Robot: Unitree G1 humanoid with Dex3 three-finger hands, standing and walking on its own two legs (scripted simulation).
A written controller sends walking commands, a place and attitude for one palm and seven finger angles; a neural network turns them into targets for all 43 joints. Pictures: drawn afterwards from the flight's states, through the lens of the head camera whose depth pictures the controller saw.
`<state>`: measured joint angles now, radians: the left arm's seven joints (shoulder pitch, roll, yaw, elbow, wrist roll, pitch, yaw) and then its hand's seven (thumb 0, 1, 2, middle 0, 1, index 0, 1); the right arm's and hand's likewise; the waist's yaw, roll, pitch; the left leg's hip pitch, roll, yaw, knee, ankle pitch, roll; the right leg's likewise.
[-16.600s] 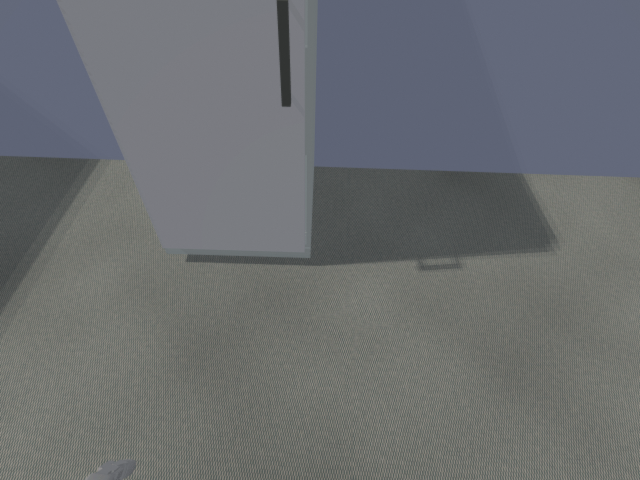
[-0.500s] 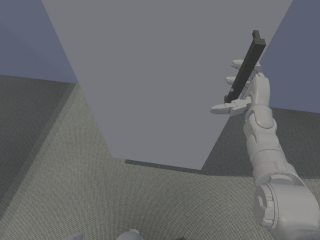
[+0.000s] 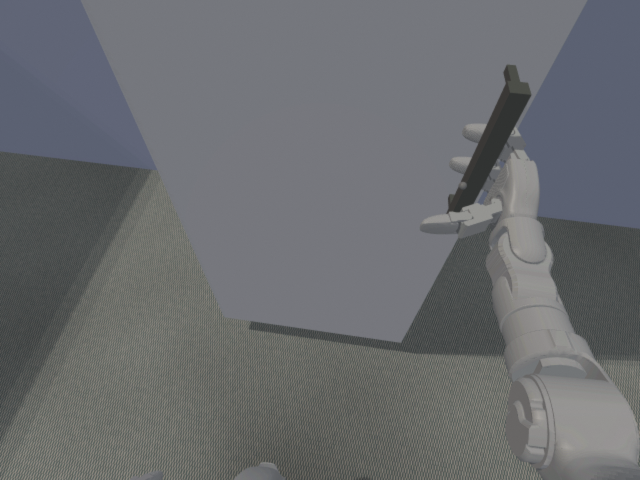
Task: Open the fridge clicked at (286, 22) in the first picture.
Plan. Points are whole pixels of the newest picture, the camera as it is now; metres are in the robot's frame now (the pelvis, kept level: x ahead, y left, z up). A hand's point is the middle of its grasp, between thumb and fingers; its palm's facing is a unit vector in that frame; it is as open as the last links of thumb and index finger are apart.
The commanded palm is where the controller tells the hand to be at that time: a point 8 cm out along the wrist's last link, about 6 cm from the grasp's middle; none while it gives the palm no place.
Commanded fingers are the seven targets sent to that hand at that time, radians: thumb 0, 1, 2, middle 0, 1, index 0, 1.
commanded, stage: grip the handle and tug to test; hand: right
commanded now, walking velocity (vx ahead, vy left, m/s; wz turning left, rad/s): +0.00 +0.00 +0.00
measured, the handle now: (477, 157) +0.52 -0.13 +0.11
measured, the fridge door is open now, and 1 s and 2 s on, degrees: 0 0 3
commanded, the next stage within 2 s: pull the door a little, standing still in 1.50 s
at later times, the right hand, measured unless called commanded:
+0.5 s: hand (464, 186) +0.47 -0.11 +0.11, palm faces +0.00 +1.00 +0.00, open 10.1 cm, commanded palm +0.43 -0.16 +0.12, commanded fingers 0.00 -0.53 -0.74 0.41 1.35 0.41 1.35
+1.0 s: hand (464, 186) +0.46 -0.11 +0.11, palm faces +0.02 +1.00 +0.00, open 6.0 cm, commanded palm +0.43 -0.15 +0.12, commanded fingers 0.00 -0.90 -0.90 0.45 1.40 0.45 1.40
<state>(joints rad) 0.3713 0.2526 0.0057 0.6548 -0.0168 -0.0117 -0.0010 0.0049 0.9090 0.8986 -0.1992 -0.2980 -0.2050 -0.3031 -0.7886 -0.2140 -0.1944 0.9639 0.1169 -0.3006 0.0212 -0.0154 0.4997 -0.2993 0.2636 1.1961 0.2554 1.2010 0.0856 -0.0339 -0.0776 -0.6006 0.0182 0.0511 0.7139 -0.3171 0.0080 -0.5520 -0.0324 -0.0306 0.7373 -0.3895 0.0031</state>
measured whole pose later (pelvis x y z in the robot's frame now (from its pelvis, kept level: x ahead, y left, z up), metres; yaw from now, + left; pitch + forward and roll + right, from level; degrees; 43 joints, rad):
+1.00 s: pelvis +0.01 +0.00 +0.00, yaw +0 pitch +11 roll +0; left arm 0.36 0.24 0.01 0.66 -0.01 -0.01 -0.01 0.01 0.91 0.90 -0.20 -0.30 -0.21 -0.30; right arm -0.71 -0.18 -0.17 0.86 0.12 -0.26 -0.01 0.00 -0.74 -0.80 0.31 1.34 0.30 1.33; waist 0.07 -0.04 -0.09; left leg -0.57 0.02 0.05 0.70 -0.32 0.00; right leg -0.52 -0.03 -0.03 0.72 -0.40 0.00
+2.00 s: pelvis +0.04 +0.00 +0.01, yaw +2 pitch +10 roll +0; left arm 0.32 0.23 0.01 0.56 -0.02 0.01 -0.01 0.01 0.91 0.90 -0.20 -0.30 -0.20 -0.30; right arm -0.37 -0.14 -0.14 0.41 0.14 -0.12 0.02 0.01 -0.75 -0.77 0.26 1.31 0.25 1.32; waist 0.05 -0.05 -0.10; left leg -0.46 0.01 0.01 0.62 -0.33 0.00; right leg -0.39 -0.03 -0.06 0.63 -0.38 0.00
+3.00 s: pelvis -0.10 +0.15 +0.01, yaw -14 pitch -2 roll +0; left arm 0.24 0.18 0.01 0.64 0.01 -0.09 0.11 0.01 0.91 0.90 -0.20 -0.30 -0.20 -0.30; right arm 0.06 -0.10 0.14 -0.15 -0.04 -0.03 -0.10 -0.03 -0.68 -0.73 0.27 1.30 0.21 1.28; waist 0.10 -0.05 0.09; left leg -0.48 -0.04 0.25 0.79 -0.25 -0.03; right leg -0.30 -0.07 -0.08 0.59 -0.34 -0.03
